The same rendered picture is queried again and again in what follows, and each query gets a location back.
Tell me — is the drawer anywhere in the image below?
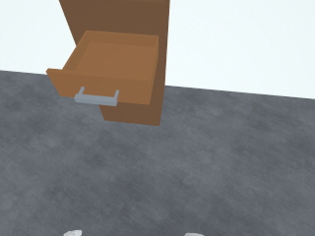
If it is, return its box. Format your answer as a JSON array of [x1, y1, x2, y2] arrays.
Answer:
[[46, 30, 158, 105]]

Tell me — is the handle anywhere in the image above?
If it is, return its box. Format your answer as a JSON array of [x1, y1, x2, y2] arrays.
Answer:
[[74, 87, 119, 106]]

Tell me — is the cabinet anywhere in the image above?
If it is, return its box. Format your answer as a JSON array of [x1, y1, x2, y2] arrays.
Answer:
[[59, 0, 170, 126]]

